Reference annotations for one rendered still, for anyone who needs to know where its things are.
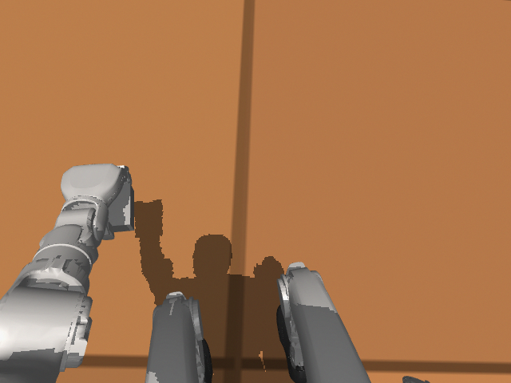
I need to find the left robot arm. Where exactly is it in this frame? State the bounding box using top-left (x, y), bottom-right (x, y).
top-left (0, 195), bottom-right (109, 383)

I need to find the small box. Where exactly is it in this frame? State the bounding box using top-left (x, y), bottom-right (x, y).
top-left (108, 183), bottom-right (134, 232)

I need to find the right robot foot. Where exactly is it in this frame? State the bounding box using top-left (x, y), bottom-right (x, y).
top-left (276, 305), bottom-right (307, 383)

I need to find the left robot hand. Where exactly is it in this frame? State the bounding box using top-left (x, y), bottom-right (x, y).
top-left (61, 164), bottom-right (132, 240)

